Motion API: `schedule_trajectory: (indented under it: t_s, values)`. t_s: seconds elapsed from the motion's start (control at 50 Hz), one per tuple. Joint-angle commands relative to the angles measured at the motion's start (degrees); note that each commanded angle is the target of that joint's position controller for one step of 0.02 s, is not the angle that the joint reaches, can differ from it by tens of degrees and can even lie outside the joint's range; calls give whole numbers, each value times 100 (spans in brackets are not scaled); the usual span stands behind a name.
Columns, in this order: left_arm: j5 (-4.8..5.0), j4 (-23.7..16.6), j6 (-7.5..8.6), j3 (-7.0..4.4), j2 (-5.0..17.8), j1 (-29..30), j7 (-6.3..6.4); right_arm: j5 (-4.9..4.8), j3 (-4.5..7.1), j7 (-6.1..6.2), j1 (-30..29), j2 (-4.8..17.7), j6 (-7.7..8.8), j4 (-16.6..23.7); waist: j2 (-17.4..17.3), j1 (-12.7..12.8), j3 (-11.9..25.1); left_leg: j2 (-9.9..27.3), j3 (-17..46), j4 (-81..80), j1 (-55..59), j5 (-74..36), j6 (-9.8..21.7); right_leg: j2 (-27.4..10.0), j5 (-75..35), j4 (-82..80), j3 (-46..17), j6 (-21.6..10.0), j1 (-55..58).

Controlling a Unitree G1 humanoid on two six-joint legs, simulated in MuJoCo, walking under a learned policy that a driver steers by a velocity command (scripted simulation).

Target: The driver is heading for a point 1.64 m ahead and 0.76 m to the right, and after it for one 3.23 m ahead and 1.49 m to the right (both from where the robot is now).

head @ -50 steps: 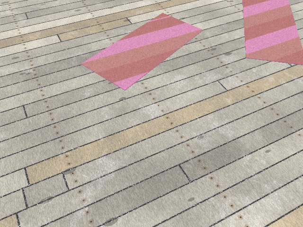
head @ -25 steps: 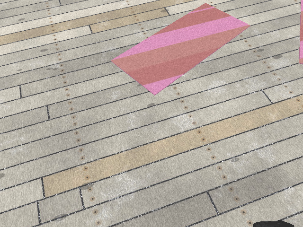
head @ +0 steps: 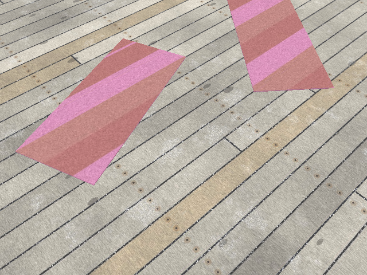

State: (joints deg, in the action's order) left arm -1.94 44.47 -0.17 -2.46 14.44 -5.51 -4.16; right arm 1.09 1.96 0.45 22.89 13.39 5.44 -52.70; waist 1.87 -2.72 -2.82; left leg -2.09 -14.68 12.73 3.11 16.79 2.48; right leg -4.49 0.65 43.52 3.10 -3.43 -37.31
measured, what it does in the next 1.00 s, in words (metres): walks ahead, turning right: right foot, then left foot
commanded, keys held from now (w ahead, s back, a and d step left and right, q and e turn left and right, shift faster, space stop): w+e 0.88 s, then e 0.12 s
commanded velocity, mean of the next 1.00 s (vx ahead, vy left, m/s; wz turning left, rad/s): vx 0.49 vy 0.00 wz -0.59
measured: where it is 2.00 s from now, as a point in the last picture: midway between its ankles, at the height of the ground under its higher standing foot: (249, 218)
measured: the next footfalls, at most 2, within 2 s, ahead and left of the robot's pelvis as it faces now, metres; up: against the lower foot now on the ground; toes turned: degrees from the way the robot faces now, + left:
right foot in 0.12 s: +0.23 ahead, -0.09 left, +0.00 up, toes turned -10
left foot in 0.66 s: +0.57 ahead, +0.00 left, +0.00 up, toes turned -25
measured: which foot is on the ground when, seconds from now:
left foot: down 0.00-0.14, up 0.16-0.64, down 0.66-1.00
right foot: up 0.00-0.10, down 0.12-0.66, up 0.68-1.00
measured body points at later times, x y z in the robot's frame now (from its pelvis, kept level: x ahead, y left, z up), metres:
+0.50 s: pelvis +0.27 -0.05 +0.00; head +0.30 -0.07 +0.45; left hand +0.35 +0.23 -0.12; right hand +0.38 -0.33 -0.10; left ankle +0.47 +0.08 -0.68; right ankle +0.19 -0.08 -0.74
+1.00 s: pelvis +0.53 -0.10 +0.01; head +0.56 -0.11 +0.45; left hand +0.82 +0.01 -0.10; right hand +0.38 -0.34 -0.12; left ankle +0.54 +0.01 -0.74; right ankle +0.55 -0.27 -0.68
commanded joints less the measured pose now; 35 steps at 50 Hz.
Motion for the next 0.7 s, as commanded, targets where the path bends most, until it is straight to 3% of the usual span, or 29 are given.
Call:
schedule_trajectory:
  t_s: [0.02, 0.08, 0.1, 0.12, 0.14, 0.16, 0.18, 0.2, 0.22, 0.24, 0.26, 0.3, 0.34, 0.42, 0.54, 0.6, 0.62, 0.64, 0.66, 0.68, 0.7]
  values:
    - [-27, -586, 84, 22, 197, 683, -41, 10, 167, 68, 185, 824, 1, 158, -528, -26, -309, 1702, 315, -126, 82, -3428, 449, 163, 254, -538, 359, -199, 58]
    - [-53, -531, 74, -47, 334, 267, 39, 37, 213, 130, 146, 1057, -115, 102, -750, 245, 76, 1761, 47, 1053, 458, -5901, 368, 697, 1215, -749, 675, -548, 889]
    - [-52, -401, 102, -111, 441, -228, 76, 46, 239, 135, 128, 1150, -177, 101, -773, 462, 377, 1771, 13, 1882, 430, -6252, 372, 907, 1483, -884, 678, -700, 1448]
    - [-88, -140, 159, -213, 591, -1057, 138, 20, 249, 127, 66, 1188, -227, 146, -616, 841, 843, 1700, -62, 3101, -23, -5691, 283, 1061, 1334, -1346, 562, -878, 2552]
    - [-149, 82, 172, -393, 1077, -1925, 239, 28, 207, 105, 51, 1027, -217, 325, -93, 1179, 1418, 1529, -65, 4810, -1292, -3687, 106, 179, 1912, -1622, -712, -1182, 4030]
    - [-16, -71, 102, -558, 1703, -1577, 288, -45, 134, -20, 27, 507, -151, 783, 1359, 729, 1800, 139, 348, 6993, -3998, 1287, -296, -1416, 1860, -2268, -4053, -2068, 5657]
    - [107, -125, 34, -553, 1626, -1746, 310, 18, 197, -41, -644, 961, -72, 950, 255, 1050, 1743, 240, 1536, 7237, -4677, 1058, -267, -1500, 1168, -2687, -4299, -2118, 5583]
    - [130, -41, 40, -490, 1387, -1494, 366, -54, 147, -64, -900, 810, 1, 1045, -16, 867, 1034, 556, 1662, 6920, -4829, 513, -218, -1407, 612, -2707, -3422, -1978, 4978]
    - [149, 16, 78, -408, 1061, -1297, 381, -63, 128, -48, -748, 770, 43, 964, -377, 553, 486, 763, 1632, 6253, -4465, 236, -214, -1144, -156, -2795, -2856, -1708, 4088]
    - [162, 14, 134, -356, 904, -1090, 402, 26, 133, -44, -756, 744, -24, 964, -428, 334, 296, 890, 1689, 5815, -4126, 228, -256, -812, -558, -2846, -2433, -1510, 3568]
    - [170, -33, 183, -313, 791, -913, 408, 129, 121, -51, -572, 712, -141, 908, -370, 166, 309, 908, 1681, 5602, -3767, 201, -323, -600, -824, -2929, -2135, -1428, 3232]
    - [204, -6, 304, -299, 811, -1003, 373, 201, 119, -95, -506, 638, -324, 926, -269, 76, 374, 871, 1594, 5253, -3570, 167, -439, -393, -1175, -3015, -1916, -1421, 2961]
    - [192, 43, 350, -337, 959, -1188, 357, 183, 102, -125, -801, 565, -392, 1051, -179, 125, 274, 854, 1505, 4804, -3719, -203, -530, -242, -1001, -3139, -1812, -1357, 2792]
    - [194, 133, 341, -348, 982, -1665, 358, 150, 79, -148, -1781, 569, -398, 1381, 56, 472, 59, 778, 1489, 3683, -4163, -1137, -612, -88, -721, -3165, -1897, -1106, 3003]
    - [121, 188, 315, -367, 1080, -2193, 435, 76, 5, -199, -2742, 605, -291, 1752, 199, 839, 39, 430, 1518, 2505, -4134, -1451, -493, -209, -1312, -2673, -2245, -987, 3714]
    - [91, 76, 318, -398, 1221, -1881, 493, 42, 44, -169, -2330, 783, -217, 1718, 323, 523, 96, 253, 1607, 1877, -3069, -1052, -299, -280, -1628, -2305, -2458, -719, 3526]
    - [84, 25, 334, -408, 1279, -1699, 479, 32, 98, -121, -1833, 906, -187, 1572, 333, 290, 277, 94, 1545, 1747, -2278, -796, -205, -191, -2112, -1902, -2449, -597, 3310]
    - [120, 18, 367, -397, 1271, -1596, 433, 49, 168, -53, -1085, 1051, -122, 1365, 83, -99, 651, 93, 1522, 1378, -1232, -883, -71, 119, -2279, -974, -2233, -458, 3069]
    - [187, -89, 416, -307, 961, -1622, 373, 163, 262, 45, -236, 1406, -60, 1290, -422, -430, 1393, 1044, 2441, 1165, 86, -8, 188, 499, -1233, 477, -1881, -312, 2436]
    - [370, -293, 408, -176, 331, -2250, 386, 281, 384, 89, 43, 1948, -109, 1328, -1780, -150, 2217, 2750, 4999, 709, 1627, 674, 813, 1373, 2740, 2130, -1174, -89, 733]
    - [165, -184, 333, -199, 803, -2227, 435, 182, 368, 66, -269, 1629, -196, 1335, -1381, 5, 1924, 2790, 5972, 277, 1106, 1526, 989, 1002, 2953, 2794, -1066, -135, 80]
Keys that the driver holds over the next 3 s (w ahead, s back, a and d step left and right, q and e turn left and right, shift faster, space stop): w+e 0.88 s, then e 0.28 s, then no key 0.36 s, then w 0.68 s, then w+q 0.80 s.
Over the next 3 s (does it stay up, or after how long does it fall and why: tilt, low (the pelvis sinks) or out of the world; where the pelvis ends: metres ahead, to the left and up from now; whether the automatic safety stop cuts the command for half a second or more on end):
stays up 1.08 -0.63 0.00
